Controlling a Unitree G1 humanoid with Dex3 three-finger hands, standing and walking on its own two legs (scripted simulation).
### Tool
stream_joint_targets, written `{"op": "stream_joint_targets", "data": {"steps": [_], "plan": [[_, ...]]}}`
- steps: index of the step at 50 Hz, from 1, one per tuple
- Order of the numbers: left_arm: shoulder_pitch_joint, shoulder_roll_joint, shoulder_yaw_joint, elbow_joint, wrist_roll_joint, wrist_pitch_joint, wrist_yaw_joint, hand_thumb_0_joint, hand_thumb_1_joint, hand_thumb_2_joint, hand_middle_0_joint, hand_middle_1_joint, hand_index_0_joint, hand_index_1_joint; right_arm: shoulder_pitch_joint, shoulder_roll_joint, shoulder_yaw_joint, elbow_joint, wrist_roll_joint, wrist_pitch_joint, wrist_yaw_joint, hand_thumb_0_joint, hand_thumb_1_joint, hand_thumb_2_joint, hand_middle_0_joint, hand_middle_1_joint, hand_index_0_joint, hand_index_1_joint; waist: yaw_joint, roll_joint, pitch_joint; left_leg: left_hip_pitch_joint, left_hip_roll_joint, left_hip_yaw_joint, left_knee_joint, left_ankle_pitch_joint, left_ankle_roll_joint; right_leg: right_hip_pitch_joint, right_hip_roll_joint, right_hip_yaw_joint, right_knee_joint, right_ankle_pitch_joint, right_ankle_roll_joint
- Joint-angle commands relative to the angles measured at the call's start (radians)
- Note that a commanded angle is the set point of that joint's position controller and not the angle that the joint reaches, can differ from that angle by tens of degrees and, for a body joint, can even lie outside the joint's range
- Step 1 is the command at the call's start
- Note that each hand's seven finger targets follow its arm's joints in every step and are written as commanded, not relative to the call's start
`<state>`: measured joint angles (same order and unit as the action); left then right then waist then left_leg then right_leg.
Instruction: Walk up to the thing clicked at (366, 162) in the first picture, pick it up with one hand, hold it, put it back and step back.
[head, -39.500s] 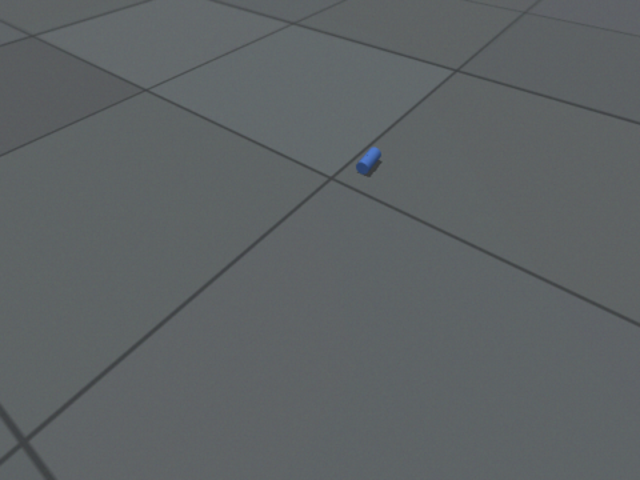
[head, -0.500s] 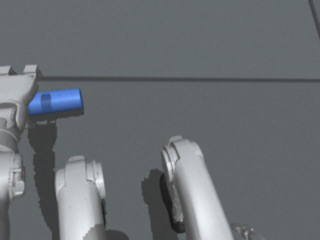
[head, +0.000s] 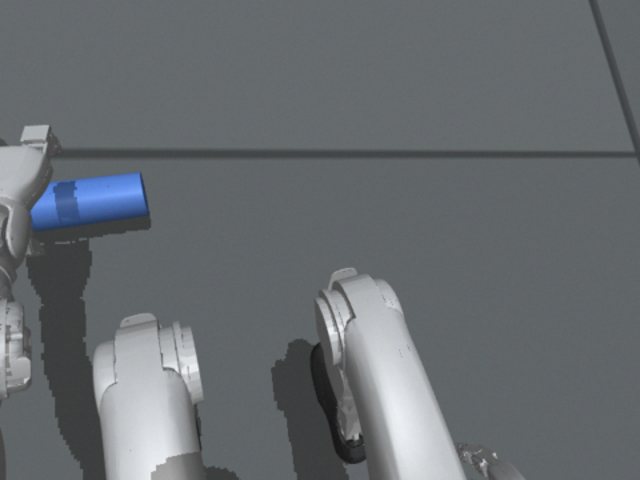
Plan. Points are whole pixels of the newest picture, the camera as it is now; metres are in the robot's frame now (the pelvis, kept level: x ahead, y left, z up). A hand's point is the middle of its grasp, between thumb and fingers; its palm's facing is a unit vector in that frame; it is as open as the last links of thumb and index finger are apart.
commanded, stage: rise first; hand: left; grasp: from above
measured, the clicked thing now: (91, 200) +0.52 +0.23 -0.29
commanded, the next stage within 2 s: approach in 0.96 s
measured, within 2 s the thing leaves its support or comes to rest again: neither
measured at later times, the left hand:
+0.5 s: hand (19, 205) +0.47 +0.28 -0.17, palm faces -0.45 -0.05 -0.89, open 13.9 cm
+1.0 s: hand (14, 202) +0.47 +0.29 -0.17, palm faces -0.44 -0.04 -0.90, open 13.8 cm
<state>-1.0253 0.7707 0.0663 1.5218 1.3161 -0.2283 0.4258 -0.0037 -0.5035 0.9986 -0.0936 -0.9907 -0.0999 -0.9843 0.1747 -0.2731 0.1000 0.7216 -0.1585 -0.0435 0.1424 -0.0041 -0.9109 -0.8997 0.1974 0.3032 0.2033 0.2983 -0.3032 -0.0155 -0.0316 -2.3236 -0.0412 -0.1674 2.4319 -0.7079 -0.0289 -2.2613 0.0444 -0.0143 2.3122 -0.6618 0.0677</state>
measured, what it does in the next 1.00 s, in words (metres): stands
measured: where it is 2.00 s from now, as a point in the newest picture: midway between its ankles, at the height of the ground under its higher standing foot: (268, 452)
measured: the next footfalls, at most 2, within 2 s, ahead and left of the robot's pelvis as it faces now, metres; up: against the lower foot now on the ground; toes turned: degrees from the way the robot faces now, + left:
none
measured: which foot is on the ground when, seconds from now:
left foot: down 0.00-1.00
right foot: down 0.00-1.00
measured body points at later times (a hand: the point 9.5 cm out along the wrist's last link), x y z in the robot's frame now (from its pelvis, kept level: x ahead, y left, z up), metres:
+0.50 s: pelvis +0.00 +0.00 +0.00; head +0.24 +0.09 +0.37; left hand +0.49 +0.28 -0.12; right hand +0.03 -0.27 -0.09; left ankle +0.07 +0.13 -0.29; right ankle +0.11 -0.14 -0.29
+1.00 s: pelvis +0.00 +0.00 +0.00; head +0.23 +0.08 +0.37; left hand +0.49 +0.29 -0.11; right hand +0.03 -0.27 -0.09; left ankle +0.07 +0.13 -0.29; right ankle +0.11 -0.14 -0.29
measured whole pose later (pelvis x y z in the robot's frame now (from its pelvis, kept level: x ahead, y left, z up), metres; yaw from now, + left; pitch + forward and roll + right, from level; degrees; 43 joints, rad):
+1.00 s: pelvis +0.00 +0.00 +0.00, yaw +0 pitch +34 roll -10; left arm -1.02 0.77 0.05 1.49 1.30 -0.22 0.39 0.00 -0.48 0.97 -0.13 -0.98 -0.13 -0.98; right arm 0.20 -0.28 0.10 0.72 -0.15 -0.05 0.14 0.00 -0.91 -0.90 0.20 0.30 0.20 0.30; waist -0.30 0.00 -0.04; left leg -2.33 -0.04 -0.16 2.43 -0.70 -0.02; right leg -2.26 0.04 -0.02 2.30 -0.65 0.06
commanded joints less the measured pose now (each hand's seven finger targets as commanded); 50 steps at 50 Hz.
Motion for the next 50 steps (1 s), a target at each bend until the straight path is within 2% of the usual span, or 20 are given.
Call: {"op": "stream_joint_targets", "data": {"steps": [1,4,6,8,10,12,15,17,18,19,21,23,25,28,29,39,44,47,48,50], "plan": [[-0.328,0.237,0.027,-0.152,-0.012,0.003,0.044,0.000,-0.524,1.002,-0.075,-0.990,-0.075,-0.988,0.205,-0.276,-0.081,-0.009,0.004,0.001,-0.008,0.000,-0.903,-0.900,0.200,0.300,0.200,0.300,-0.004,0.392,-0.686,0.557,0.011,0.109,-0.282,0.212,0.041,0.301,-0.002,-0.156,-0.185,0.225,-0.102],[-0.326,0.243,0.029,-0.169,-0.013,0.011,0.038,0.000,-0.530,1.003,-0.073,-0.991,-0.073,-0.990,0.209,-0.274,-0.081,-0.009,0.006,0.003,-0.006,0.000,-0.904,-0.900,0.200,0.300,0.200,0.300,0.001,0.399,-0.682,0.564,0.010,0.110,-0.285,0.220,0.039,0.301,-0.005,-0.153,-0.184,0.234,-0.103],[-0.334,0.203,0.005,-0.170,-0.023,0.013,0.025,0.000,-0.530,1.003,-0.077,-0.992,-0.076,-0.993,0.211,-0.272,-0.085,-0.011,0.006,0.002,-0.003,0.000,-0.904,-0.900,0.200,0.300,0.200,0.300,-0.016,0.386,-0.665,0.551,0.011,0.109,-0.287,0.199,0.042,0.295,-0.001,-0.156,-0.196,0.217,-0.103],[-0.333,0.232,0.020,-0.180,-0.025,0.016,0.021,0.000,-0.539,1.014,-0.071,-0.992,-0.068,-0.994,0.218,-0.279,-0.086,-0.010,0.009,0.003,-0.005,0.000,-0.903,-0.900,0.200,0.300,0.200,0.300,-0.012,0.385,-0.673,0.553,0.011,0.103,-0.287,0.205,0.041,0.300,-0.004,-0.156,-0.195,0.222,-0.101],[-0.320,0.189,-0.009,-0.158,-0.038,0.016,0.007,0.000,-0.521,0.999,-0.074,-1.000,-0.076,-0.997,0.212,-0.273,-0.083,-0.009,0.010,0.003,-0.003,0.000,-0.903,-0.900,0.200,0.300,0.200,0.300,-0.020,0.354,-0.654,0.524,0.010,0.105,-0.277,0.194,0.046,0.302,0.000,-0.156,-0.196,0.215,-0.101],[-0.328,0.221,0.002,-0.155,-0.036,0.010,0.002,0.000,-0.518,0.996,-0.078,-0.993,-0.079,-0.991,0.216,-0.277,-0.081,-0.008,0.014,0.007,-0.006,0.000,-0.902,-0.899,0.200,0.300,0.200,0.300,-0.018,0.339,-0.646,0.498,0.007,0.104,-0.276,0.190,0.049,0.310,-0.001,-0.154,-0.199,0.212,-0.099],[-0.290,0.186,-0.016,-0.123,-0.034,0.006,-0.016,0.000,-0.521,1.001,-0.088,-0.990,-0.086,-0.991,0.224,-0.271,-0.079,-0.007,0.010,0.003,-0.003,0.000,-0.904,-0.900,0.200,0.300,0.200,0.300,-0.018,0.312,-0.624,0.489,0.005,0.109,-0.268,0.197,0.052,0.334,0.001,-0.153,-0.208,0.221,-0.097],[-0.310,0.236,0.008,-0.173,-0.030,-0.004,-0.015,0.000,-0.507,0.989,-0.091,-0.992,-0.093,-0.989,0.226,-0.274,-0.078,-0.013,0.013,0.005,-0.003,0.000,-0.903,-0.900,0.200,0.300,0.200,0.300,-0.004,0.339,-0.664,0.521,0.006,0.107,-0.267,0.223,0.047,0.345,0.000,-0.153,-0.201,0.238,-0.097],[-0.318,0.238,0.018,-0.189,-0.033,-0.007,-0.013,0.000,-0.500,0.981,-0.090,-0.997,-0.095,-0.991,0.236,-0.276,-0.079,-0.014,0.011,0.004,0.000,0.000,-0.904,-0.900,0.200,0.300,0.200,0.300,-0.006,0.353,-0.671,0.530,0.005,0.104,-0.275,0.233,0.044,0.346,-0.002,-0.155,-0.196,0.243,-0.098],[-0.295,0.192,-0.006,-0.158,-0.034,-0.002,-0.013,0.000,-0.501,0.983,-0.098,-0.986,-0.100,-0.983,0.224,-0.274,-0.080,-0.016,0.013,0.005,0.000,0.000,-0.904,-0.900,0.200,0.300,0.200,0.300,-0.003,0.360,-0.663,0.546,0.007,0.102,-0.281,0.229,0.040,0.325,-0.003,-0.155,-0.192,0.240,-0.101],[-0.325,0.224,0.013,-0.198,-0.026,-0.009,-0.007,0.000,-0.498,0.979,-0.101,-0.975,-0.102,-0.973,0.227,-0.282,-0.084,-0.016,0.014,0.009,0.000,0.000,-0.903,-0.901,0.200,0.300,0.200,0.300,-0.003,0.401,-0.679,0.581,0.010,0.089,-0.300,0.232,0.030,0.303,-0.008,-0.160,-0.184,0.237,-0.101],[-0.312,0.206,-0.003,-0.182,-0.019,-0.007,-0.008,0.000,-0.510,0.991,-0.096,-0.981,-0.094,-0.982,0.216,-0.276,-0.084,-0.024,0.017,0.008,0.002,0.000,-0.905,-0.901,0.200,0.300,0.200,0.300,-0.006,0.391,-0.664,0.570,0.010,0.095,-0.290,0.217,0.035,0.293,-0.001,-0.162,-0.187,0.226,-0.105],[-0.358,0.247,0.022,-0.241,-0.010,-0.012,0.006,0.000,-0.495,0.975,-0.104,-0.981,-0.106,-0.979,0.216,-0.276,-0.084,-0.021,0.014,0.011,0.000,0.000,-0.904,-0.901,0.200,0.300,0.200,0.300,-0.002,0.402,-0.704,0.562,0.007,0.108,-0.280,0.227,0.040,0.323,-0.001,-0.154,-0.192,0.239,-0.103],[-0.306,0.192,0.007,-0.176,-0.021,-0.003,0.013,0.000,-0.503,0.980,-0.095,-0.988,-0.097,-0.985,0.220,-0.270,-0.083,-0.016,0.013,0.006,0.002,0.000,-0.904,-0.900,0.200,0.300,0.200,0.300,-0.005,0.365,-0.655,0.534,0.006,0.113,-0.285,0.211,0.043,0.310,-0.004,-0.151,-0.202,0.228,-0.100],[-0.331,0.193,0.004,-0.177,-0.021,-0.003,0.014,0.000,-0.486,0.965,-0.100,-0.988,-0.106,-0.981,0.221,-0.271,-0.083,-0.013,0.013,0.004,0.001,0.000,-0.904,-0.900,0.200,0.300,0.200,0.300,-0.017,0.366,-0.654,0.538,0.008,0.106,-0.290,0.205,0.042,0.295,-0.002,-0.157,-0.199,0.221,-0.102],[-0.345,0.221,-0.003,-0.136,-0.034,0.005,0.004,0.000,-0.508,0.984,-0.101,-0.991,-0.101,-0.991,0.214,-0.272,-0.077,-0.011,0.012,-0.010,-0.011,0.000,-0.906,-0.900,0.200,0.300,0.200,0.300,-0.016,0.285,-0.629,0.451,0.001,0.120,-0.273,0.126,0.062,0.328,0.003,-0.144,-0.232,0.158,-0.094],[-0.334,0.217,-0.002,-0.125,-0.020,0.005,0.001,0.000,-0.490,0.970,-0.123,-0.966,-0.120,-0.968,0.217,-0.277,-0.076,-0.015,0.012,-0.013,-0.010,0.000,-0.906,-0.901,0.200,0.300,0.200,0.300,-0.017,0.336,-0.619,0.499,0.005,0.104,-0.290,0.146,0.047,0.289,-0.002,-0.156,-0.208,0.171,-0.101],[-0.345,0.244,0.015,-0.221,-0.028,0.003,-0.002,0.000,-0.488,0.970,-0.117,-0.979,-0.118,-0.977,0.218,-0.273,-0.078,-0.018,0.015,-0.011,-0.009,0.000,-0.905,-0.900,0.200,0.300,0.200,0.300,0.008,0.386,-0.711,0.552,0.003,0.117,-0.287,0.207,0.043,0.337,-0.002,-0.148,-0.204,0.220,-0.103],[-0.302,0.220,0.008,-0.189,-0.034,0.008,-0.002,0.000,-0.486,0.960,-0.114,-0.987,-0.118,-0.982,0.217,-0.273,-0.082,-0.019,0.017,-0.011,-0.008,0.000,-0.907,-0.901,0.200,0.300,0.200,0.300,0.015,0.389,-0.692,0.557,0.003,0.116,-0.291,0.213,0.040,0.323,-0.006,-0.147,-0.198,0.225,-0.105],[-0.325,0.191,-0.006,-0.203,-0.036,0.008,-0.004,0.000,-0.482,0.959,-0.112,-0.980,-0.116,-0.975,0.224,-0.275,-0.084,-0.014,0.016,-0.007,-0.007,0.000,-0.904,-0.900,0.200,0.300,0.200,0.300,-0.008,0.377,-0.696,0.561,0.006,0.108,-0.290,0.226,0.039,0.315,-0.005,-0.155,-0.198,0.237,-0.103]]}}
